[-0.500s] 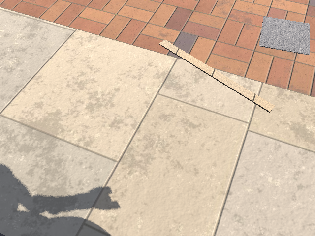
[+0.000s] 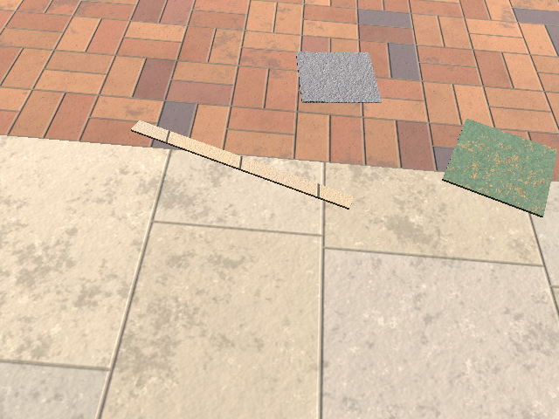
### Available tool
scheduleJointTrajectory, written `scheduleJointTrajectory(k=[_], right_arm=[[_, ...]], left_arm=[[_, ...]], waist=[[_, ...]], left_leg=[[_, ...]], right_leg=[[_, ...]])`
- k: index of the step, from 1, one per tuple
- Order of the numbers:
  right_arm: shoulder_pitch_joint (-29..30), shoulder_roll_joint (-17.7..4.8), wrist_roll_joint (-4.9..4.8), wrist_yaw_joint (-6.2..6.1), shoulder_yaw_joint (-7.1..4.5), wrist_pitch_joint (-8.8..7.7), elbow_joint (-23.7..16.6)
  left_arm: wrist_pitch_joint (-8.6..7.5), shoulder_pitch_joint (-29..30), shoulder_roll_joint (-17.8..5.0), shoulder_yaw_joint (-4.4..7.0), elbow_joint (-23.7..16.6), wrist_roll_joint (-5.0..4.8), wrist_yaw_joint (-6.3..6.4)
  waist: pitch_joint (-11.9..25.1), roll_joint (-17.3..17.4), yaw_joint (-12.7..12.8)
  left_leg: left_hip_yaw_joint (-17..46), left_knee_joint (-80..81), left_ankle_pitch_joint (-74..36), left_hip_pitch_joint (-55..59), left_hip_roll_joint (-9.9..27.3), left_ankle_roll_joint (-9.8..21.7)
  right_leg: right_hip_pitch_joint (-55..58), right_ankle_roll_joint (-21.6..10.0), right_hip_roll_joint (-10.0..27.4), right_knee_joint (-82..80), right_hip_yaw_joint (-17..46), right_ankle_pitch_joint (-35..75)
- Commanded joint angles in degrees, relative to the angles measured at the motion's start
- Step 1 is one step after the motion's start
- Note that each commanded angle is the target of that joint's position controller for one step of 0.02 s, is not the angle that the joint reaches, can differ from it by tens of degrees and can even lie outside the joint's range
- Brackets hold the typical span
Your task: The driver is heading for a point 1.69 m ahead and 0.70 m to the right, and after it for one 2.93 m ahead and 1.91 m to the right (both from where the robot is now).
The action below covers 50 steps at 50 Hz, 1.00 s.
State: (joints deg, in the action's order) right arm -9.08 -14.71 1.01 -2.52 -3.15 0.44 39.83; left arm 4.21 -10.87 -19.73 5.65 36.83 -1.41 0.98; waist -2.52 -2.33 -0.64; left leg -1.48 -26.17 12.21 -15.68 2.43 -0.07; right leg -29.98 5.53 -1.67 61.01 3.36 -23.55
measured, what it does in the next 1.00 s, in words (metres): steps on the spot, turning right: right foot, then left foot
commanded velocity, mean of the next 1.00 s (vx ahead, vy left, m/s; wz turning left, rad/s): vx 0.12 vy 0.00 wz -0.57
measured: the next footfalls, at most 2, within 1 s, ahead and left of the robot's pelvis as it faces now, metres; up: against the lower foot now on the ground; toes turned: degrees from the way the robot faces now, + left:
right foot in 0.18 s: +0.03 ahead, -0.14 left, +0.00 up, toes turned -8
left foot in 0.64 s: +0.09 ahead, +0.07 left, +0.00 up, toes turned -28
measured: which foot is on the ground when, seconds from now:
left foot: down 0.00-0.18, up 0.20-0.62, down 0.64-1.00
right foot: up 0.00-0.16, down 0.18-0.64, up 0.66-1.00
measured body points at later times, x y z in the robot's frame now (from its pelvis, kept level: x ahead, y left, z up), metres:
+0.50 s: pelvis +0.00 -0.04 +0.00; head +0.03 -0.07 +0.45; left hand +0.23 +0.19 -0.08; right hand +0.08 -0.36 -0.11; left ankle +0.06 +0.11 -0.70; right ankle -0.01 -0.14 -0.74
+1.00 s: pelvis +0.06 -0.07 +0.00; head +0.08 -0.08 +0.45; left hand +0.36 +0.04 -0.08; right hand -0.07 -0.33 -0.11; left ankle +0.06 +0.09 -0.74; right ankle +0.05 -0.25 -0.70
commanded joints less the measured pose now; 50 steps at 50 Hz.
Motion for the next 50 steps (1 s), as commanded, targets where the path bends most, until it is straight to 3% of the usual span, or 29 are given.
scheduleJointTrajectory(k=[1, 6, 8, 9, 10, 11, 12, 13, 14, 15, 17, 21, 27, 29, 30, 31, 32, 33, 34, 35, 37, 38, 41, 44, 47, 50], right_arm=[[0.17, -11.25, -0.21, -0.27, -3.32, 0.08, -3.04], [1.31, -13.01, -1.77, 0.84, -4.15, -0.02, -2.41], [1.39, -11.89, -2.78, 0.92, -3.95, -0.17, -1.60], [-1.69, -9.63, -2.10, 1.20, -3.45, -0.37, -0.39], [-1.18, -5.01, 1.51, 1.59, -1.72, -0.45, -3.09], [4.90, -7.75, 0.64, 0.99, -2.46, -0.79, -4.98], [6.34, -9.72, -0.76, 0.62, -3.11, -0.63, -4.84], [5.72, -10.04, -1.03, 0.29, -3.44, -0.44, -4.18], [4.77, -9.86, -0.65, -0.16, -3.63, -0.21, -3.14], [3.73, -9.95, -0.26, -0.30, -3.77, -0.09, -2.94], [2.44, -8.85, -0.54, 0.16, -3.59, -0.34, -2.59], [4.49, -6.90, -0.84, 0.60, -2.71, -0.65, -3.15], [4.52, -7.74, -1.48, 1.84, -2.86, -1.55, -3.70], [3.15, -7.86, -1.63, 2.33, -3.03, -2.06, -3.63], [0.96, -7.80, -1.67, 2.55, -3.15, -2.34, -3.08], [-1.08, -7.90, -1.59, 2.54, -3.38, -2.51, -2.37], [-3.70, -10.55, -0.95, 2.18, -4.02, -2.40, -2.21], [-5.38, -14.99, 0.01, 1.99, -4.76, -2.01, -1.96], [-5.05, -14.79, 1.08, 2.30, -4.82, -2.79, -2.28], [-1.90, -11.99, 0.44, 1.86, -3.98, -3.34, -3.23], [0.33, -9.56, -1.05, 0.76, -3.16, -3.56, -3.76], [-0.94, -9.13, -1.14, 0.39, -2.85, -3.66, -3.47], [-5.34, -9.31, -0.55, 0.34, -2.78, -4.26, -2.58], [-8.29, -10.18, -0.61, 0.91, -2.96, -4.61, -1.39], [-8.11, -11.90, -1.32, 1.70, -3.35, -4.70, -0.45], [-9.49, -13.46, -2.64, 2.55, -3.73, -4.66, 1.00]], left_arm=[[-0.91, 3.75, -1.68, -0.09, -6.38, 0.12, -0.63], [-0.36, 1.72, -2.99, 0.60, -6.55, 0.13, -1.80], [-0.36, -2.48, -3.11, 1.23, -4.97, 0.28, -1.91], [-0.51, -4.44, -5.58, 2.12, -4.68, 0.38, -1.39], [-0.86, -5.60, -13.20, 3.65, -6.05, 0.76, -0.30], [-2.23, -6.13, -12.47, 3.04, -6.83, 2.99, -1.00], [-3.32, -4.51, -10.70, 2.46, -6.29, 3.31, -1.22], [-3.81, -1.46, -8.98, 2.04, -5.88, 2.25, -0.84], [-3.68, 0.89, -7.16, 1.41, -6.09, 1.09, -0.40], [-3.40, 2.48, -6.67, 0.98, -6.30, 0.62, -0.02], [-3.07, 2.40, -6.18, 0.63, -6.32, 1.13, 0.57], [-2.77, 1.06, -7.28, 1.09, -5.76, 0.90, 1.16], [-2.04, 2.40, -8.37, 1.55, -6.10, 0.78, 0.37], [-1.80, 3.35, -8.25, 1.53, -6.22, 0.34, 0.21], [-1.65, 4.17, -7.91, 1.40, -6.33, -0.13, 0.32], [-1.56, 4.66, -7.04, 1.04, -6.40, -0.50, 0.53], [-1.65, 2.60, -3.98, 0.10, -6.25, -0.07, 0.58], [-2.11, 0.67, -2.24, -0.25, -7.00, -0.18, 0.54], [-3.14, 2.85, -6.14, 0.79, -8.15, 0.38, 0.61], [-3.46, 2.91, -8.56, 1.60, -7.41, 0.45, 0.41], [-3.30, 0.52, -7.71, 1.85, -5.22, 0.95, 0.14], [-3.47, 1.02, -6.17, 1.44, -5.20, 0.83, -0.30], [-4.26, 3.65, -3.15, 0.39, -6.29, 0.19, -1.06], [-5.02, 5.70, -1.27, -0.49, -7.18, 0.32, -1.48], [-5.90, 6.79, 0.39, -1.51, -7.19, 0.41, -2.27], [-6.30, 7.39, -0.48, -1.65, -7.22, 0.11, -3.02]], waist=[[7.26, 13.61, -1.79], [7.27, 14.27, -0.84], [7.48, 12.09, 1.57], [7.91, 5.07, 1.58], [8.38, -15.64, -0.14], [10.95, -12.74, 4.60], [8.93, -7.38, 4.15], [6.86, -5.46, 2.33], [6.36, -4.29, 1.39], [6.16, -5.16, 0.49], [7.77, -5.53, -0.09], [7.84, -5.54, 1.25], [6.92, -7.18, 1.93], [7.34, -7.34, 1.23], [8.59, -6.72, -0.16], [8.65, -5.56, -1.55], [10.32, 1.24, -1.46], [7.72, 14.53, -0.15], [3.35, 16.31, -1.09], [0.82, 13.40, -0.01], [0.49, 11.62, 0.61], [0.24, 10.75, -0.35], [-0.15, 10.03, -2.67], [-0.53, 9.51, -3.98], [-1.33, 9.76, -3.70], [-2.18, 10.19, -3.54]], left_leg=[[7.59, 5.99, -22.92, 11.58, 13.34, 12.19], [5.25, 3.86, -21.17, 9.73, 15.36, 11.10], [1.91, -1.65, -16.38, 5.98, 13.58, 7.17], [-2.52, -9.65, -7.71, -1.12, 10.55, 2.54], [-7.12, -28.65, 22.90, -19.12, 2.53, -3.89], [2.18, -39.05, 28.12, -23.58, -1.69, -4.71], [4.68, -42.71, 24.14, -23.78, -0.53, -4.10], [5.44, -41.91, 18.81, -23.98, 0.22, -3.56], [5.75, -40.42, 15.24, -23.78, 0.58, -3.75], [5.54, -40.16, 12.34, -21.85, 0.01, -4.31], [5.03, -39.09, 8.94, -19.03, -1.53, -4.93], [5.71, -26.27, 7.32, -16.85, -2.71, -5.38], [6.52, -14.03, 9.59, -8.55, -4.87, -4.17], [6.56, -8.08, 8.26, -5.53, -5.23, -3.33], [5.94, -2.17, 4.44, -1.28, -5.22, -2.50], [5.34, 4.40, -0.94, 5.00, -4.33, -1.29], [13.18, 7.15, 2.18, 13.90, 4.70, 2.23], [28.38, 11.55, 13.87, 17.16, 15.07, 9.53], [37.92, 15.46, 23.70, 11.15, 20.87, 14.88], [33.75, 15.89, 26.39, 9.21, 18.68, 13.77], [24.42, 15.58, 22.06, 11.20, 13.49, 9.34], [20.90, 15.93, 18.42, 11.47, 12.66, 8.89], [13.99, 17.52, 13.30, 12.58, 11.68, 9.02], [10.80, 18.41, 8.84, 13.43, 12.32, 10.22], [6.23, 18.77, 3.93, 9.78, 12.27, 10.26], [4.81, 17.75, 2.63, 7.89, 13.52, 10.40]], right_leg=[[-1.00, 0.26, 2.34, -7.97, -2.70, -0.11], [8.41, -3.03, 2.06, -22.66, -6.44, 3.35], [17.16, -6.37, 0.09, -34.88, -7.72, 12.66], [25.40, -8.84, 2.88, -39.21, -1.51, 22.47], [34.95, -16.77, 19.41, -38.46, 20.92, 46.62], [29.69, -26.71, 24.54, -40.02, 27.17, 46.98], [27.25, -25.22, 21.35, -41.21, 22.63, 40.41], [25.75, -21.66, 17.67, -41.20, 18.58, 35.24], [25.05, -19.14, 15.33, -40.98, 16.41, 32.44], [22.99, -18.50, 13.95, -40.95, 15.05, 33.76], [22.28, -18.56, 12.49, -40.82, 14.19, 34.75], [23.55, -18.37, 11.60, -39.97, 16.59, 29.32], [19.72, -18.54, 10.99, -38.77, 24.36, 25.04], [20.29, -17.76, 10.24, -37.31, 26.77, 26.89], [19.16, -16.62, 8.83, -36.72, 26.83, 21.29], [15.19, -14.64, 6.49, -35.67, 25.75, 12.11], [7.04, -11.40, 2.49, -28.29, 21.16, -4.14], [-6.57, -8.27, -7.01, -15.38, 7.87, -13.24], [-12.23, -6.85, -2.46, -4.92, 7.29, -10.03], [-12.95, -6.19, 0.11, -0.61, 6.96, -4.97], [-14.46, -4.03, 1.21, 3.52, 4.71, 1.71], [-15.16, -3.35, 1.85, 5.54, 3.71, 4.38], [-16.49, -2.27, 3.41, 3.78, 0.96, 9.53], [-15.12, -1.80, 4.38, -4.25, 0.59, 12.11], [-7.17, -2.76, 4.81, -15.34, -2.09, 12.84], [0.21, -4.70, 4.45, -22.48, -4.52, 10.21]])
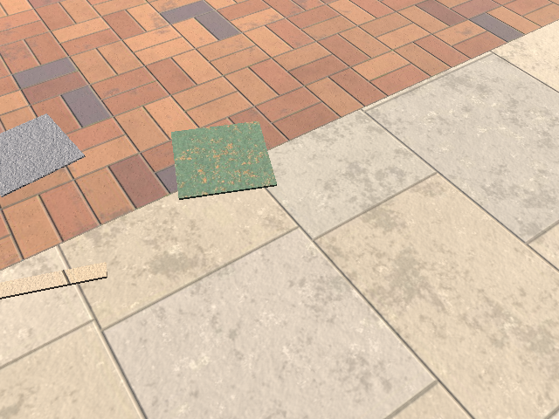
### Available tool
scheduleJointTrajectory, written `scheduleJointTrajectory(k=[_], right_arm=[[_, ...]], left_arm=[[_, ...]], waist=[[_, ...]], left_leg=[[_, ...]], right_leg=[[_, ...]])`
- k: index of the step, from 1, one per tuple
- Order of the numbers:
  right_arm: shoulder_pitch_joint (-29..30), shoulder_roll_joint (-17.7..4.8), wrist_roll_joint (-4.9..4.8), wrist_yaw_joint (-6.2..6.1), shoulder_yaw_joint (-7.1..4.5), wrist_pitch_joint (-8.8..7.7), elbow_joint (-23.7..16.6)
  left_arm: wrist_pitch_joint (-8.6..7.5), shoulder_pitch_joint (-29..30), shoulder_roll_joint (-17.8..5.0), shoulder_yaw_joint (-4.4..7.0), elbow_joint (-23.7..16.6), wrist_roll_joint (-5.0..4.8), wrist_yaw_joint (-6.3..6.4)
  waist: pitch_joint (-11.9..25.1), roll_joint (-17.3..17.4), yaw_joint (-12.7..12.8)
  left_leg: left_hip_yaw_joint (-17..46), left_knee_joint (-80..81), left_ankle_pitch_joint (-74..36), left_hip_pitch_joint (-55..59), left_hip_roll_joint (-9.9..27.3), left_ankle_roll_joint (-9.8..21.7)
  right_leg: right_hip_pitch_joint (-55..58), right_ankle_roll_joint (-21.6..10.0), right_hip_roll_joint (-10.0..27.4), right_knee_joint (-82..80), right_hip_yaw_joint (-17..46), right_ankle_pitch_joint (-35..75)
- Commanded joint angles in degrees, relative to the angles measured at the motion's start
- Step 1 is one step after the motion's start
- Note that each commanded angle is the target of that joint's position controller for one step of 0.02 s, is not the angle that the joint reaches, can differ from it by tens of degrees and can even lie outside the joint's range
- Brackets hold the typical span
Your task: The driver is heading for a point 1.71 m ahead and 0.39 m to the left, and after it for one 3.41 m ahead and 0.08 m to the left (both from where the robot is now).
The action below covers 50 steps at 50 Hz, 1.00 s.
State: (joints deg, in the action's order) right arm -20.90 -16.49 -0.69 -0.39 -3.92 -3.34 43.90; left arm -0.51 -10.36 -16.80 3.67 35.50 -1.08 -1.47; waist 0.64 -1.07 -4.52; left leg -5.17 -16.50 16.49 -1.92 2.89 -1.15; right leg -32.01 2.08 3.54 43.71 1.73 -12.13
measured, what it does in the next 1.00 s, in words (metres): walks ahead: right foot, then left foot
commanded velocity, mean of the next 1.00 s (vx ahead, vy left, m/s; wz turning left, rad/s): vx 0.48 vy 0.00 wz -0.07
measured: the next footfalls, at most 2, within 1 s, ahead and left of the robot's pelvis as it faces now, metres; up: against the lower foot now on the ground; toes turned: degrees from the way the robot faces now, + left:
right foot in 0.10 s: +0.14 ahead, -0.15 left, +0.00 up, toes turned -3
left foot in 0.60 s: +0.51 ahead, +0.05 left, +0.00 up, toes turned -1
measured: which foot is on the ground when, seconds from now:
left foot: down 0.00-0.10, up 0.12-0.58, down 0.60-1.00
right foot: up 0.00-0.08, down 0.10-0.62, up 0.64-1.00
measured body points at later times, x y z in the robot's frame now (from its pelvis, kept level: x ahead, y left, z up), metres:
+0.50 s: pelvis +0.24 -0.06 -0.01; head +0.27 -0.07 +0.44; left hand +0.25 +0.22 -0.12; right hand +0.46 -0.29 -0.09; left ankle +0.45 +0.07 -0.70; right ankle +0.10 -0.15 -0.74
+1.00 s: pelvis +0.54 -0.05 +0.00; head +0.56 -0.05 +0.45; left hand +0.75 +0.18 -0.09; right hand +0.55 -0.33 -0.12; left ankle +0.47 +0.05 -0.74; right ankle +0.72 -0.22 -0.70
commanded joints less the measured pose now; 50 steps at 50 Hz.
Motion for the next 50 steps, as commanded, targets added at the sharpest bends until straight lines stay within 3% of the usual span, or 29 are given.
scheduleJointTrajectory(k=[1, 3, 4, 5, 6, 7, 8, 9, 10, 11, 15, 20, 22, 25, 26, 28, 29, 30, 31, 32, 33, 34, 35, 36, 37, 40, 42, 46, 50], right_arm=[[1.97, -12.06, -1.36, 0.68, -3.03, -0.71, -2.52], [2.75, -11.96, -1.81, 0.93, -2.72, -0.19, -1.72], [1.78, -9.63, -1.39, 0.98, -1.78, -0.30, -1.14], [2.35, -5.75, 0.26, 0.98, -0.07, -0.64, -2.71], [0.44, -1.34, 0.64, 0.99, 1.36, -1.99, -5.99], [4.20, -8.06, -1.04, 0.91, -0.33, -2.89, -5.41], [6.90, -9.42, -2.10, 1.18, -0.84, -3.30, -6.32], [7.62, -8.44, -1.48, 1.03, -0.54, -3.29, -5.87], [7.87, -7.88, -0.32, 1.08, -0.55, -3.11, -5.57], [6.87, -7.31, -0.13, 1.39, -0.59, -2.69, -5.19], [7.95, -4.99, 0.48, 1.66, 0.01, -1.19, -4.63], [19.20, -2.32, 0.05, 2.63, 1.48, -1.98, -7.47], [22.77, -2.42, -0.25, 3.28, 1.63, -2.31, -8.65], [25.04, -3.49, -0.22, 4.21, 1.38, -2.64, -9.95], [24.64, -3.93, -0.12, 4.39, 1.23, -2.70, -10.00], [20.15, -5.96, 0.16, 4.06, 0.31, -2.53, -9.17], [12.99, -7.91, 0.20, 3.50, -0.82, -2.37, -7.35], [3.70, -10.44, 0.38, 2.76, -1.76, -2.10, -5.31], [-3.13, -16.16, 1.73, 2.35, -3.15, -1.90, -4.42], [-4.89, -11.90, 0.49, 2.60, -2.10, -1.80, -3.31], [-0.94, -9.38, -0.09, 2.24, -1.16, -1.58, -3.55], [3.15, -8.12, -0.01, 1.93, -0.78, -1.38, -4.08], [6.16, -6.92, 0.45, 1.94, -0.38, -1.44, -4.05], [7.94, -5.52, 1.19, 2.02, 0.05, -1.82, -4.33], [8.82, -5.23, 1.47, 2.12, 0.09, -2.07, -4.32], [8.71, -6.32, 0.74, 2.14, -0.27, -3.12, -2.86], [7.42, -7.43, 0.68, 1.67, -0.58, -3.10, -1.83], [4.40, -9.00, 0.05, 1.00, -0.83, -2.33, -0.38], [-0.52, -10.10, -0.69, 0.84, -1.13, -1.08, 2.12]], left_arm=[[-1.66, 6.47, -3.92, 0.42, -5.91, -0.39, -0.72], [-1.79, 0.07, -5.42, 1.41, -3.91, -0.34, -0.60], [-1.71, -7.49, -8.21, 2.98, -1.54, -0.38, -0.09], [-1.43, -17.27, -12.33, 4.25, -0.15, 0.06, 0.70], [-1.72, -18.78, -18.87, 4.87, -0.36, 0.41, 0.86], [-2.72, -17.57, -13.08, 3.45, -0.51, 0.28, 0.44], [-3.30, -14.44, -10.41, 2.32, -0.32, 0.56, 0.26], [-3.53, -11.32, -8.29, 1.60, -0.44, 0.64, 0.12], [-3.56, -8.50, -6.65, 1.01, -0.59, 0.79, 0.01], [-3.74, -6.80, -5.80, 0.66, -0.75, 1.28, 0.10], [-4.83, -6.79, -6.53, 0.90, 1.30, 1.07, 0.71], [-4.45, -10.71, -8.16, 1.19, 4.73, 0.53, 1.65], [-4.26, -13.17, -8.84, 1.39, 6.39, 0.16, 1.72], [-3.51, -14.62, -9.27, 1.67, 8.33, -0.15, 1.92], [-3.18, -14.67, -9.56, 1.81, 8.74, -0.17, 2.04], [-2.54, -13.99, -10.83, 2.15, 9.01, 0.13, 2.34], [-2.02, -13.12, -10.78, 2.00, 9.00, 0.37, 2.48], [-1.84, -13.16, -9.61, 1.32, 8.42, 0.93, 2.76], [-2.66, -20.99, -2.67, -0.73, 7.09, 1.13, 2.13], [-3.88, -20.28, -3.19, -1.06, 8.46, 0.82, 1.76], [-4.71, -13.66, -8.40, 0.47, 6.60, -1.12, 1.28], [-5.24, -8.88, -8.63, 0.29, 4.98, -1.66, 1.21], [-5.36, -6.22, -7.83, 0.21, 4.42, -0.79, 1.39], [-4.92, -6.66, -7.40, 0.52, 4.76, -0.02, 1.55], [-4.30, -8.53, -6.25, 0.35, 5.43, 0.13, 1.55], [-2.86, -8.79, -3.92, -0.22, 5.62, 0.69, 2.00], [-2.96, -4.23, -3.55, -0.47, 4.14, 1.13, 2.11], [-4.12, 4.23, -1.87, -1.24, 2.46, 0.84, 1.15], [-4.82, 10.84, -2.80, -1.04, 0.10, 0.26, -0.02]], waist=[[-5.53, 8.89, 0.88], [-3.31, 7.44, 5.51], [1.42, 4.88, 9.08], [9.39, -3.30, 13.27], [13.96, -18.92, 10.12], [11.65, -9.68, 12.36], [5.77, -9.09, 10.75], [2.89, -5.68, 9.19], [0.16, -4.83, 7.61], [-0.68, -5.63, 5.90], [-2.50, -2.48, 4.27], [-5.43, -2.31, 7.84], [-6.57, -1.81, 8.94], [-6.82, -1.90, 8.39], [-6.13, -2.24, 7.77], [-1.81, -4.40, 4.96], [3.14, -4.52, 0.89], [10.12, -3.66, -3.22], [20.87, 8.93, -1.13], [26.36, 14.18, -2.14], [16.23, 10.49, -2.35], [8.87, 6.19, -0.93], [3.32, 2.78, 1.02], [1.44, 3.49, 3.15], [1.33, 4.82, 4.58], [-0.57, 4.99, 5.98], [-2.27, 4.33, 4.90], [-3.57, 3.60, 1.64], [-4.93, 3.57, -0.56]], left_leg=[[8.83, 7.38, -1.98, -5.60, 13.95, 11.45], [6.78, 0.62, -11.02, -7.80, 13.30, 9.86], [2.98, -10.36, -20.10, -10.58, 10.18, 7.91], [-1.33, -30.03, -10.73, -20.35, 6.51, 4.22], [1.77, -49.17, 15.67, -40.26, -3.02, 0.90], [8.85, -56.43, 14.72, -45.72, -0.81, 1.23], [8.66, -56.88, 9.50, -48.01, 1.90, 2.82], [8.12, -54.60, 4.20, -46.29, 4.04, 3.19], [8.27, -51.12, 0.40, -44.23, 5.20, 2.82], [8.55, -49.41, -2.58, -40.88, 6.03, 2.49], [7.26, -42.04, -9.99, -40.56, 5.21, -0.03], [4.65, -21.70, -23.56, -36.09, 2.09, -0.04], [4.74, -17.22, -25.26, -35.38, 1.13, 0.83], [5.52, -13.15, -21.62, -36.52, 0.38, 3.13], [5.22, -12.50, -19.44, -35.57, -0.14, 3.93], [2.78, -12.91, -13.83, -27.92, -3.23, 5.84], [0.85, -11.99, -13.84, -18.04, -5.25, 7.58], [4.51, -14.42, -16.64, -1.23, -1.26, 10.12], [30.73, -14.37, -8.50, 24.23, 15.03, 20.01], [48.96, -4.01, -1.68, 28.52, 19.49, 22.44], [41.84, -1.83, 3.51, 21.63, 17.58, 19.07], [34.02, -0.35, 1.70, 12.22, 15.51, 17.08], [28.50, 1.62, -3.52, 3.21, 13.33, 16.19], [24.66, 3.41, -7.99, -2.53, 11.28, 15.41], [22.80, 5.14, -9.84, -5.98, 10.25, 15.62], [17.05, 8.84, -14.91, -10.88, 9.43, 16.88], [14.19, 10.00, -16.69, -10.44, 8.63, 16.53], [8.78, 9.83, -17.07, -9.02, 6.06, 13.63], [11.45, 6.88, -15.95, -2.70, 9.14, 13.17]], right_leg=[[4.19, -2.33, -1.03, -7.46, -3.29, -1.85], [15.93, -4.92, -3.65, -14.21, -5.73, 0.82], [27.46, -6.60, -4.93, -15.65, -5.54, 1.21], [42.09, -9.64, 5.08, -16.99, 7.58, -2.03], [51.94, -19.36, 17.97, -25.47, 37.21, -12.40], [48.27, -19.84, 18.30, -29.42, 39.47, -17.61], [43.42, -17.96, 16.55, -29.25, 31.68, -15.44], [37.99, -16.72, 13.82, -29.66, 25.47, -11.03], [33.10, -15.93, 11.53, -30.99, 20.92, -5.75], [29.43, -15.29, 9.96, -32.55, 17.60, -1.19], [26.47, -15.71, 8.32, -35.51, 9.39, 14.19], [25.36, -13.36, 6.05, -37.13, 3.03, 15.26], [27.66, -13.38, 7.41, -36.98, 3.25, 13.90], [34.66, -12.46, 10.02, -33.68, 3.66, 18.38], [36.68, -11.94, 10.56, -31.97, 3.69, 21.99], [39.39, -10.68, 10.08, -24.84, 3.19, 40.15], [38.52, -9.50, 8.12, -15.71, 1.54, 49.15], [29.70, -7.71, 5.94, -2.75, 0.40, 43.76], [5.69, -3.37, -2.64, 22.06, -1.28, 16.93], [-2.95, -2.73, -8.35, 31.98, 6.19, -19.92], [-9.09, -3.27, -4.46, 35.55, 7.41, -18.60], [-9.60, -3.82, -1.27, 32.85, 5.02, -13.64], [-8.42, -3.73, 1.05, 28.50, 3.41, -9.79], [-4.87, -3.65, 2.98, 25.23, 3.58, -6.87], [-1.67, -3.23, 3.59, 23.93, 3.61, -5.38], [-1.24, -1.31, 4.60, 18.38, 2.39, -2.60], [-4.00, -0.28, 5.12, 11.57, 2.04, 3.85], [-1.16, -0.26, 2.79, -4.96, -0.35, 17.04], [-1.55, -1.16, 1.11, -12.08, 0.11, 16.62]])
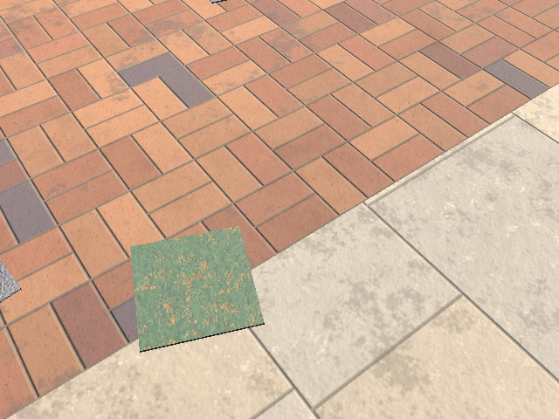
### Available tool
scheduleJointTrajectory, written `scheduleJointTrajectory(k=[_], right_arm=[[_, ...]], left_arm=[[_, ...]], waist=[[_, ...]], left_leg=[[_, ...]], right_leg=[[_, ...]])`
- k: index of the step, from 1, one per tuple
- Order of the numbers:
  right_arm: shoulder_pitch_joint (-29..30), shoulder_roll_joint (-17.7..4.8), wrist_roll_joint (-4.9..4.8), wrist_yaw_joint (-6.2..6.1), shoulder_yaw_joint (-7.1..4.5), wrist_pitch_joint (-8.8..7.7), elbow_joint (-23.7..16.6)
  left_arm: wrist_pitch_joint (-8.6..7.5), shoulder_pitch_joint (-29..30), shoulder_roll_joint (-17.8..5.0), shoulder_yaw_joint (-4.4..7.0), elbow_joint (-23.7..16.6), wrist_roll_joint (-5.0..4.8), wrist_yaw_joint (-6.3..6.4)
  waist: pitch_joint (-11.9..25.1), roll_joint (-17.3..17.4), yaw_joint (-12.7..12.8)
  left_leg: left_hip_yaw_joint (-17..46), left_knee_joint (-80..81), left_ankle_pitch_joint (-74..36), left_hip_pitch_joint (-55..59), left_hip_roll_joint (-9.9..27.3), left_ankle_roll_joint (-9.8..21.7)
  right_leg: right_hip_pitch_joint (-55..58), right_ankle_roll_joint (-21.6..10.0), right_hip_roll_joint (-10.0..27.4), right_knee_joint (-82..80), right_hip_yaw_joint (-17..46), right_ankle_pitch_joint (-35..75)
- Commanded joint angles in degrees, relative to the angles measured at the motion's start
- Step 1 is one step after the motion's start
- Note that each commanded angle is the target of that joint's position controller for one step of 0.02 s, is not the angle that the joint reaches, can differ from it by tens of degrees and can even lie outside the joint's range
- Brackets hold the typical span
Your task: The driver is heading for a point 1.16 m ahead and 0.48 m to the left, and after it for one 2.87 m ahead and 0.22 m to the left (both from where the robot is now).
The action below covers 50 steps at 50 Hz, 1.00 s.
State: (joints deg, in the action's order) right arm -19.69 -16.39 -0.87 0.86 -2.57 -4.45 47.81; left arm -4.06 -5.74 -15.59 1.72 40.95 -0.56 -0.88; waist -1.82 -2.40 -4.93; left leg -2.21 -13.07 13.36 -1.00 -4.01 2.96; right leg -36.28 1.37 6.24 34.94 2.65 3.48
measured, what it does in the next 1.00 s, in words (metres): walks ahead, turning left: right foot, then left foot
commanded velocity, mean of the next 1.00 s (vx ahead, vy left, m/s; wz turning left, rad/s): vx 0.50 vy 0.00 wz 0.48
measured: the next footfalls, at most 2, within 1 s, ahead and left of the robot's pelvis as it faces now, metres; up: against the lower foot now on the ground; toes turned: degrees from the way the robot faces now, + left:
right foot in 0.12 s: +0.25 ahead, -0.15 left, +0.00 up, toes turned +2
left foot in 0.64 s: +0.47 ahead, +0.16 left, +0.00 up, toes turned +22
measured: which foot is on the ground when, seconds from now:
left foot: down 0.00-0.12, up 0.14-0.62, down 0.64-1.00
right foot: up 0.00-0.10, down 0.12-0.64, up 0.66-1.00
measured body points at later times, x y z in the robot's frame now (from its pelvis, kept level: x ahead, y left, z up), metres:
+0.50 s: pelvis +0.27 -0.03 +0.00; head +0.29 -0.01 +0.45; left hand +0.23 +0.26 -0.13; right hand +0.51 -0.23 -0.09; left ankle +0.40 +0.16 -0.69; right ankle +0.21 -0.15 -0.74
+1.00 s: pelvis +0.52 +0.10 +0.00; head +0.54 +0.14 +0.45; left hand +0.59 +0.43 -0.08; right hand +0.72 -0.12 -0.10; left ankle +0.44 +0.15 -0.74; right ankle +0.78 +0.04 -0.69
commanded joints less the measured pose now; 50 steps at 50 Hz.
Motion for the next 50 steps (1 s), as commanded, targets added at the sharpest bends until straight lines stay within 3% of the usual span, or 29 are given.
scheduleJointTrajectory(k=[1, 3, 4, 5, 6, 7, 8, 9, 10, 11, 13, 16, 22, 27, 29, 30, 31, 32, 33, 34, 35, 36, 37, 38, 39, 41, 43, 47, 50], right_arm=[[-2.06, -10.43, -0.63, -0.59, -2.61, 0.46, -1.44], [-1.68, -11.16, -0.67, -1.00, -2.98, 1.16, -1.16], [-0.62, -11.43, -0.70, -1.12, -3.05, 1.46, -1.26], [-0.35, -10.10, -0.36, -1.12, -2.51, 1.60, -1.37], [-0.13, -6.45, 0.76, -1.07, -1.07, 1.45, -2.80], [-8.44, 0.19, 0.55, -0.82, 0.88, 0.43, -3.97], [-6.26, -4.76, -1.09, -0.84, -0.20, -0.15, -3.11], [-0.75, -9.06, -2.17, -0.91, -1.60, -0.31, -4.63], [2.43, -8.82, -1.78, -1.15, -1.69, -0.17, -5.51], [3.61, -8.15, -1.00, -1.19, -1.87, 0.16, -5.91], [1.79, -6.15, -1.08, -0.94, -2.06, 1.55, -5.55], [3.24, -3.73, -0.79, -0.91, -1.78, 3.12, -6.84], [12.37, -2.02, -0.42, 0.87, -0.99, 2.68, -10.28], [18.61, -2.98, -0.37, 2.22, -1.18, 2.91, -13.99], [16.66, -4.65, -0.17, 2.42, -2.10, 3.25, -14.52], [12.32, -6.21, -0.20, 2.32, -3.05, 3.49, -13.78], [3.84, -8.62, -0.42, 1.89, -4.65, 3.69, -11.61], [-6.13, -12.97, -0.68, 0.79, -6.76, 4.28, -8.89], [-3.98, -19.77, -1.22, 0.24, -7.61, 3.92, -9.24], [-4.74, -15.72, -0.67, 0.79, -6.08, 2.65, -11.79], [-2.99, -12.16, -0.14, 1.12, -5.01, 1.61, -11.11], [-0.21, -10.85, -0.24, 1.09, -4.58, 1.04, -11.13], [3.74, -9.07, -0.14, 0.94, -4.06, 0.91, -11.66], [6.11, -7.56, 0.52, 0.66, -3.47, 0.82, -12.66], [6.93, -7.40, 0.80, 0.46, -3.36, 0.79, -13.18], [6.12, -8.16, 0.37, -0.16, -3.57, 0.53, -12.81], [4.28, -9.50, 0.14, -1.03, -3.95, 0.59, -12.03], [1.23, -9.92, -0.24, -1.91, -4.09, 1.28, -10.68], [-1.43, -10.00, -0.61, -2.00, -4.20, 1.65, -9.29]], left_arm=[[-1.49, 6.73, -4.55, 1.12, -5.79, -0.25, -0.89], [-1.93, 4.70, -6.10, 1.75, -5.45, -0.18, -1.19], [-2.15, 1.26, -7.04, 2.29, -4.57, -0.14, -1.13], [-2.29, -6.04, -9.34, 3.59, -2.43, 0.03, -0.70], [-2.23, -15.87, -13.13, 4.84, -0.91, 0.95, -0.07], [-1.52, -19.61, -18.18, 6.06, 0.21, 1.22, 0.11], [-1.32, -20.68, -12.65, 4.84, 0.12, 0.87, 0.05], [-1.41, -16.98, -9.58, 3.81, -0.06, 0.73, 0.21], [-1.46, -12.84, -7.93, 3.19, -0.32, 0.85, 0.28], [-1.61, -9.87, -6.18, 2.68, -0.19, 0.91, 0.19], [-2.34, -6.88, -4.81, 2.52, 0.31, 1.34, 0.21], [-3.13, -6.12, -6.36, 3.28, 1.76, 1.18, 0.46], [-2.22, -7.72, -9.40, 4.26, 3.82, 0.96, 1.41], [-0.46, -10.81, -11.61, 5.23, 5.87, -0.59, 1.47], [0.33, -10.02, -13.28, 5.75, 5.80, -1.18, 1.65], [0.80, -9.44, -13.99, 5.97, 5.62, -1.50, 1.75], [1.22, -8.44, -13.68, 5.78, 5.34, -1.77, 1.82], [0.99, -9.33, -11.58, 4.90, 4.68, -0.57, 2.02], [-0.23, -14.23, -2.87, 2.21, 1.21, 1.95, 1.47], [-2.42, -9.81, -6.48, 2.33, 0.71, 0.15, 0.78], [-3.54, -4.02, -9.75, 3.18, -1.11, -2.11, 0.33], [-4.24, -3.19, -9.03, 2.85, -1.34, -1.67, 0.58], [-4.40, -3.53, -9.04, 3.06, -0.61, -0.05, 1.07], [-3.91, -4.71, -9.57, 3.44, -0.18, 0.68, 1.14], [-3.21, -5.31, -9.52, 3.58, -0.15, 0.90, 1.02], [-2.10, -5.14, -7.83, 3.27, -0.35, 1.47, 1.01], [-1.57, -1.40, -6.41, 2.74, -1.60, 1.62, 1.12], [-1.93, 6.77, -4.51, 1.79, -3.71, 1.00, 0.39], [-2.54, 10.36, -5.47, 1.95, -5.15, 0.28, -0.32]], waist=[[-2.52, 5.15, 0.30], [-1.45, 6.20, 2.25], [0.24, 6.69, 4.61], [5.04, 5.79, 8.26], [14.08, 1.79, 12.36], [22.40, -13.38, 9.19], [22.81, -11.05, 11.68], [13.96, -6.80, 11.79], [9.37, -3.98, 10.26], [5.69, -3.48, 8.75], [3.29, -4.91, 5.97], [0.59, -2.44, 4.83], [-2.06, -0.23, 7.61], [-3.86, -0.02, 8.83], [-1.35, -1.58, 6.54], [1.59, -2.19, 3.76], [5.92, -1.18, -1.23], [11.02, 3.24, -5.33], [14.17, 19.81, 2.08], [22.43, 12.80, -1.29], [14.53, 9.06, -2.15], [9.51, 5.63, 0.11], [6.57, 3.51, 2.60], [5.79, 4.44, 4.61], [5.46, 5.10, 5.48], [4.64, 4.33, 5.89], [2.82, 4.13, 4.94], [1.07, 6.41, 1.70], [0.55, 7.07, 0.38]], left_leg=[[9.64, 1.93, -13.34, -1.68, 16.95, 8.63], [11.88, -1.52, -15.77, 0.64, 18.19, 7.57], [11.79, -5.30, -20.37, 0.36, 17.54, 6.73], [9.87, -13.98, -25.34, -1.95, 14.39, 5.14], [7.29, -29.81, -16.67, -10.97, 10.67, 2.81], [3.00, -50.49, 14.00, -33.55, 1.45, -1.58], [9.76, -58.54, 20.06, -40.02, 2.64, -1.77], [9.95, -60.78, 15.47, -43.36, 5.37, -1.31], [8.41, -59.63, 10.71, -42.40, 7.87, -1.42], [8.47, -57.03, 7.21, -40.91, 9.35, -1.76], [8.58, -54.10, 3.47, -35.29, 11.19, -2.28], [8.17, -50.22, 0.19, -36.52, 11.82, -3.33], [4.19, -31.61, -14.34, -36.19, 11.06, -3.09], [0.80, -24.25, -10.10, -36.97, 9.60, -0.11], [-2.23, -23.73, -4.39, -31.71, 6.44, 2.12], [-3.89, -23.54, -2.03, -25.64, 4.05, 3.54], [-4.97, -20.30, -4.33, -13.99, 1.12, 5.47], [1.96, -19.10, -5.70, 3.50, 3.29, 8.15], [34.42, -13.17, 4.30, 20.18, 17.98, 18.27], [50.62, -4.03, 13.15, 23.31, 22.90, 21.40], [43.41, -2.18, 9.51, 18.79, 21.94, 18.24], [36.32, -2.67, 3.84, 11.06, 19.53, 16.28], [30.72, -2.82, -3.05, 3.60, 17.27, 14.66], [27.16, -1.91, -8.57, -1.47, 15.58, 14.02], [25.87, -0.81, -11.63, -4.36, 14.81, 14.09], [22.35, 0.18, -17.45, -8.11, 13.73, 14.54], [19.50, 0.67, -18.44, -10.25, 12.14, 13.73], [17.11, -0.14, -11.10, -12.94, 8.91, 10.10], [20.46, -2.38, -8.15, -11.02, 10.26, 9.32]], right_leg=[[2.64, -1.01, -1.94, -4.83, -0.25, -1.04], [6.08, -2.09, -2.79, -6.82, -0.07, -5.27], [11.40, -2.96, -3.85, -8.29, -1.17, -6.68], [22.50, -4.54, -4.58, -9.44, -2.16, -6.75], [39.03, -7.91, 3.49, -6.62, 5.14, -6.04], [59.88, -16.41, 17.83, -9.49, 29.14, -14.55], [58.17, -16.74, 17.98, -16.08, 37.50, -25.23], [51.61, -13.97, 15.94, -17.39, 28.85, -26.36], [44.59, -12.53, 13.79, -18.52, 21.96, -21.43], [38.59, -12.15, 11.91, -20.45, 16.93, -16.77], [31.69, -11.34, 9.36, -24.02, 9.42, -11.35], [28.71, -12.28, 9.64, -26.94, 2.56, -4.33], [31.21, -11.04, 8.25, -28.14, -8.67, -0.80], [39.81, -9.32, 10.84, -24.39, -12.18, 4.71], [41.96, -8.10, 10.93, -17.56, -13.92, 21.63], [41.82, -7.38, 10.34, -10.47, -14.87, 30.06], [38.30, -5.78, 8.33, 0.92, -16.61, 32.31], [25.56, -3.06, 5.94, 17.57, -16.74, 18.86], [-0.56, 0.84, -5.77, 38.16, -13.01, -33.94], [-6.58, 0.17, -7.60, 45.01, 1.72, -38.89], [-11.49, -1.15, -5.01, 44.53, 2.41, -33.19], [-10.17, -2.09, -2.54, 39.89, 2.20, -28.02], [-6.43, -1.85, -0.64, 34.77, 2.35, -24.64], [-2.14, -1.62, 0.57, 31.76, 2.91, -22.28], [0.22, -1.04, 0.65, 29.82, 2.80, -21.08], [1.52, 0.73, 0.14, 25.13, 1.58, -19.01], [0.52, 2.34, -0.93, 17.83, 0.88, -13.21], [4.93, 2.99, -4.32, 1.15, 0.50, 0.44], [6.93, 2.26, -5.65, -3.99, 1.43, 2.02]])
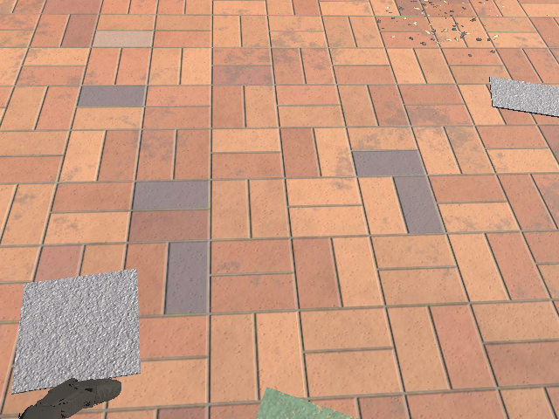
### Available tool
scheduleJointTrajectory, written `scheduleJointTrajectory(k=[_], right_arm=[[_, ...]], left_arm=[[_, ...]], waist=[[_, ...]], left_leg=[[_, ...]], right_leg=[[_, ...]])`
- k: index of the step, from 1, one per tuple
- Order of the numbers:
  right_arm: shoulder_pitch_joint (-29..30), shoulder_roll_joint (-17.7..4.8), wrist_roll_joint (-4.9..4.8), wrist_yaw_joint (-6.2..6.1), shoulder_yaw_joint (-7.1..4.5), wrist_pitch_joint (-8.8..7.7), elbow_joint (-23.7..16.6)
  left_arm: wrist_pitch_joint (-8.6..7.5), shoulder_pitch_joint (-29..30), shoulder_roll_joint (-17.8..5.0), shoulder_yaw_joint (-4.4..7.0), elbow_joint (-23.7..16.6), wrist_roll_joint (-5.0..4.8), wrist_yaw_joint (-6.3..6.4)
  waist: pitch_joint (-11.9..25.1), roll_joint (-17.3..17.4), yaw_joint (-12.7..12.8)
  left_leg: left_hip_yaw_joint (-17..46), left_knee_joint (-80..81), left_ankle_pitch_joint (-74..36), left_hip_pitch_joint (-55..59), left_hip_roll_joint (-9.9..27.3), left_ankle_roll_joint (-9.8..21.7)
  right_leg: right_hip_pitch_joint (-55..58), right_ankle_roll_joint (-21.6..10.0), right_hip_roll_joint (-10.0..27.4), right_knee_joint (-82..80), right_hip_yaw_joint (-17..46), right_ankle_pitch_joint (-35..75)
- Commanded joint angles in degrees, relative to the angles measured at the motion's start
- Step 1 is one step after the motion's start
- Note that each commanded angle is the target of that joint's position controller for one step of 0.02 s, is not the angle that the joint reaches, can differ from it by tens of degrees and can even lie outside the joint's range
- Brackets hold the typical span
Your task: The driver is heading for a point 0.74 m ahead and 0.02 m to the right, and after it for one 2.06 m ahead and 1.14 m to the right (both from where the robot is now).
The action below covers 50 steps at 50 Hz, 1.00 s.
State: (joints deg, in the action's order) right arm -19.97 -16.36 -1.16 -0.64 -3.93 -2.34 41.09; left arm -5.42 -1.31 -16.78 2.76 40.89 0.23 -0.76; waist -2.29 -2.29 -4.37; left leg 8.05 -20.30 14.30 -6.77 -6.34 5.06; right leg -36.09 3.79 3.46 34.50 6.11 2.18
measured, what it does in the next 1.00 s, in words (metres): walks ahead: right foot, then left foot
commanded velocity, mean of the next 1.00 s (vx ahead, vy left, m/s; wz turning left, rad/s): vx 0.50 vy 0.00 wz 0.16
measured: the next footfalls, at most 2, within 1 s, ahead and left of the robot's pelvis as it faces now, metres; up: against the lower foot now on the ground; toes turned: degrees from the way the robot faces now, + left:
right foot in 0.14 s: +0.26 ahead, -0.14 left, +0.00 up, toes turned +9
left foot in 0.62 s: +0.47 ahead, +0.17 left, +0.00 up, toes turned +15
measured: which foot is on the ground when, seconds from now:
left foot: down 0.00-0.14, up 0.16-0.60, down 0.62-1.00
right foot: up 0.00-0.12, down 0.14-0.64, up 0.66-1.00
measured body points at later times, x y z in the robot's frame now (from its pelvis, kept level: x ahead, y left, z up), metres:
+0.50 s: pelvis +0.27 -0.02 +0.00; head +0.30 -0.01 +0.45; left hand +0.20 +0.26 -0.13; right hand +0.54 -0.20 -0.08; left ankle +0.39 +0.17 -0.70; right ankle +0.22 -0.15 -0.75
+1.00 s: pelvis +0.53 +0.09 +0.00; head +0.54 +0.10 +0.45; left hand +0.66 +0.37 -0.11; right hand +0.60 -0.19 -0.12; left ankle +0.43 +0.16 -0.75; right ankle +0.73 -0.05 -0.69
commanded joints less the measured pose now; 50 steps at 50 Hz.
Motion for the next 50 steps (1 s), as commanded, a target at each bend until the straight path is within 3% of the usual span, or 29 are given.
scheduleJointTrajectory(k=[1, 4, 5, 6, 7, 8, 9, 10, 11, 12, 13, 16, 19, 21, 24, 27, 29, 30, 31, 32, 33, 34, 35, 36, 37, 39, 41, 46, 50], right_arm=[[-1.64, -9.63, -0.41, -0.57, -2.76, -0.26, -2.27], [-1.18, -9.47, -0.28, -0.87, -2.89, 0.36, -2.10], [-0.27, -8.87, -0.25, -0.84, -2.72, 0.56, -2.34], [0.25, -6.89, -0.02, -0.66, -1.98, 0.52, -2.84], [-0.18, -3.65, 0.96, -0.47, -0.71, 0.38, -3.98], [-8.56, -0.68, -0.84, -0.42, 0.26, -0.15, -5.54], [-7.99, -7.08, -1.54, -0.69, -0.69, -0.18, -3.88], [-1.27, -10.22, -1.08, -0.64, -1.61, 0.11, -4.41], [1.99, -9.55, -0.31, -0.73, -1.57, 0.27, -4.91], [4.14, -8.43, 0.36, -0.54, -1.56, 0.10, -5.61], [4.02, -6.99, 0.12, -0.14, -1.42, 0.10, -5.76], [4.26, -3.59, -0.13, 0.35, -0.48, 0.33, -6.04], [8.58, -2.43, 0.72, 0.85, 0.47, -0.17, -7.30], [12.17, -1.87, 0.64, 1.51, 1.02, -0.85, -7.84], [17.60, -2.06, 0.18, 2.22, 1.24, -1.45, -9.04], [20.25, -3.51, -0.07, 2.66, 0.82, -1.58, -10.34], [16.16, -5.31, 0.33, 2.65, -0.14, -1.62, -9.39], [9.09, -7.39, 0.66, 2.34, -1.42, -1.48, -7.02], [-0.15, -10.47, 0.85, 1.70, -2.79, -1.18, -4.73], [-5.82, -17.01, 1.79, 1.15, -4.03, -0.76, -4.07], [-6.84, -13.43, 0.94, 1.35, -3.03, -0.77, -3.82], [-2.90, -10.54, 0.92, 1.54, -1.85, -1.08, -3.86], [0.81, -8.52, 0.91, 1.61, -1.24, -1.30, -4.12], [4.02, -6.59, 1.14, 1.83, -0.67, -1.62, -3.96], [6.26, -5.17, 1.52, 1.95, -0.31, -2.15, -3.91], [7.84, -4.96, 1.82, 2.01, -0.56, -3.34, -2.96], [7.53, -5.53, 2.27, 1.70, -0.91, -4.17, -1.62], [6.20, -6.93, 2.14, 0.59, -1.22, -4.27, 0.85], [2.13, -8.45, 1.39, 0.03, -1.73, -3.30, 3.54]], left_arm=[[-1.41, 6.20, -4.93, 1.14, -5.33, -0.55, -0.67], [-2.19, 3.80, -6.78, 2.03, -5.07, -0.73, -0.99], [-2.48, 0.02, -7.37, 2.55, -4.08, -0.69, -0.79], [-2.79, -5.86, -9.04, 3.46, -2.86, -0.14, -0.41], [-2.80, -14.66, -12.10, 4.27, -2.14, 0.68, 0.10], [-1.96, -19.14, -16.09, 5.23, -0.02, 1.06, -0.14], [-1.68, -17.77, -10.47, 4.14, -0.64, -0.53, -0.44], [-1.26, -15.31, -6.78, 3.13, -1.35, -0.59, -0.13], [-0.88, -12.91, -5.88, 2.59, -1.34, 0.07, -0.12], [-0.68, -11.70, -4.80, 2.18, -0.66, 0.35, -0.15], [-0.81, -11.34, -4.10, 1.79, -0.15, 0.75, -0.11], [-1.45, -12.13, -4.81, 2.03, 1.68, -0.07, -0.32], [-1.37, -12.55, -7.41, 2.66, 2.97, -0.65, -0.24], [-0.90, -13.15, -8.38, 2.76, 3.66, -1.06, -0.13], [-0.17, -16.76, -9.68, 2.87, 5.46, -1.63, -0.07], [0.79, -18.88, -10.74, 3.05, 7.18, -2.17, 0.03], [1.47, -18.08, -11.60, 3.15, 7.68, -2.43, 0.31], [1.67, -18.16, -10.82, 2.77, 7.83, -2.39, 0.46], [1.53, -18.07, -8.71, 1.76, 7.16, -1.45, 0.67], [0.61, -22.65, -2.69, -0.42, 4.78, -0.20, 0.34], [-0.50, -21.72, -4.66, -0.09, 5.62, -0.71, 0.15], [-0.90, -17.77, -8.79, 1.21, 4.40, -2.59, -0.23], [-0.86, -14.78, -8.49, 1.13, 3.83, -2.98, -0.22], [-0.48, -13.74, -7.78, 1.20, 3.95, -2.18, -0.05], [0.31, -14.80, -7.23, 1.46, 4.49, -1.76, 0.07], [1.92, -17.07, -4.83, 1.15, 5.57, -1.83, 0.20], [2.75, -15.43, -4.16, 1.24, 4.93, -1.83, 0.51], [2.23, -8.30, -2.73, 0.89, 2.65, -1.28, -0.51], [2.12, -0.95, -1.45, 0.04, -0.72, -1.18, -1.86]], waist=[[1.14, 7.14, -0.12], [1.67, 9.42, 1.69], [2.85, 10.06, 3.84], [7.07, 9.22, 6.80], [15.56, 2.96, 10.12], [21.37, -16.56, 6.16], [17.40, -10.78, 7.42], [10.10, -5.44, 9.12], [6.17, -1.76, 8.40], [3.03, -1.44, 7.56], [2.14, -2.59, 6.24], [1.44, -3.39, 5.13], [1.10, -1.85, 5.60], [0.58, -1.64, 6.81], [-0.05, -1.73, 8.82], [-0.84, -2.62, 8.40], [1.55, -2.93, 4.74], [5.97, -1.99, 1.12], [12.16, 0.04, -3.04], [20.37, 14.06, -2.02], [24.25, 15.28, -2.71], [15.15, 11.70, -2.08], [9.71, 9.26, -0.62], [5.84, 7.36, 1.12], [4.11, 8.51, 3.13], [3.33, 8.65, 5.03], [1.59, 7.12, 5.29], [-0.64, 5.28, 3.30], [-3.26, 3.64, 0.20]], left_leg=[[11.82, 3.18, -8.53, -3.34, 13.12, 6.97], [16.33, -1.89, -10.59, 0.45, 14.56, 5.92], [16.46, -4.67, -12.84, 0.11, 13.60, 5.05], [14.37, -12.00, -15.37, -1.96, 10.61, 3.26], [9.51, -27.95, -6.87, -9.36, 6.93, 1.00], [2.60, -45.94, 20.21, -30.47, -0.74, -3.01], [3.70, -53.26, 18.60, -37.58, 4.53, -3.81], [2.48, -54.60, 13.02, -38.96, 6.51, -4.18], [0.77, -53.32, 8.93, -36.87, 8.18, -4.43], [0.79, -50.59, 6.39, -35.72, 9.37, -4.50], [0.66, -48.46, 4.92, -32.99, 10.50, -4.26], [-1.26, -41.34, 4.23, -31.31, 11.07, -4.57], [-3.08, -31.07, -2.66, -31.73, 12.14, -5.16], [-5.14, -23.56, -8.83, -29.30, 11.94, -5.12], [-7.32, -16.26, -13.26, -25.75, 10.46, -4.95], [-7.58, -12.06, -10.18, -24.66, 9.55, -3.14], [-9.45, -8.61, -8.77, -16.60, 7.47, -1.12], [-10.76, -7.09, -9.56, -5.88, 5.83, 0.41], [-6.25, -8.65, -10.06, 8.76, 10.00, 2.64], [19.62, -6.22, -2.68, 29.33, 25.67, 11.54], [33.86, 1.67, 3.45, 29.59, 28.88, 14.01], [25.72, 2.69, 5.59, 22.69, 27.42, 11.31], [17.79, 3.87, 3.00, 14.88, 24.97, 9.54], [12.33, 5.98, -0.46, 8.07, 22.61, 8.44], [8.10, 8.12, -4.02, 2.97, 20.88, 7.40], [2.74, 11.43, -8.78, -2.25, 19.95, 7.40], [-1.80, 13.12, -12.90, -3.14, 19.93, 7.41], [-11.29, 14.35, -17.51, -0.60, 18.47, 5.06], [-14.62, 13.62, -19.46, 5.86, 20.63, 4.35]], right_leg=[[6.88, -0.63, -3.09, -5.11, -1.39, 2.15], [10.32, -2.77, -3.54, -7.28, -1.06, -4.98], [15.38, -4.00, -3.89, -9.25, -2.18, -5.45], [25.42, -6.10, -1.98, -10.15, -1.43, -5.03], [40.71, -9.73, 7.82, -8.78, 8.09, -8.51], [57.60, -19.56, 20.28, -14.12, 35.55, -20.38], [55.31, -18.78, 20.83, -16.92, 39.62, -33.11], [48.40, -15.98, 17.96, -17.73, 29.58, -31.64], [41.34, -14.52, 15.11, -18.66, 22.35, -24.33], [36.05, -14.38, 12.87, -19.86, 17.54, -18.17], [32.56, -13.92, 11.01, -21.24, 13.50, -14.32], [29.51, -15.70, 10.07, -24.50, 7.48, -7.62], [29.99, -16.70, 10.23, -26.27, 3.16, -2.16], [29.48, -15.69, 8.86, -26.63, -0.50, -0.19], [30.57, -14.55, 8.93, -26.04, -2.62, 0.23], [34.99, -13.40, 11.48, -24.01, -2.21, 2.66], [36.04, -11.81, 11.17, -17.86, -4.02, 13.81], [34.05, -10.41, 8.86, -9.23, -6.49, 20.76], [25.92, -8.18, 6.26, 3.69, -8.77, 14.66], [3.50, -3.88, -2.14, 27.01, -10.86, -11.92], [-3.88, -4.09, -4.14, 35.92, -2.28, -35.30], [-8.87, -4.96, -0.79, 39.24, -1.00, -32.56], [-8.37, -5.39, 1.70, 37.28, -2.23, -27.44], [-6.56, -5.06, 3.37, 33.98, -2.60, -23.35], [-2.93, -4.71, 4.82, 31.52, -1.80, -20.13], [1.17, -3.64, 4.80, 30.56, -1.39, -16.31], [-1.04, -2.76, 4.32, 27.81, 0.07, -11.97], [-1.99, -2.79, 2.59, 11.54, -1.32, 3.03], [-3.55, -4.42, 1.96, 3.32, -4.52, 4.01]])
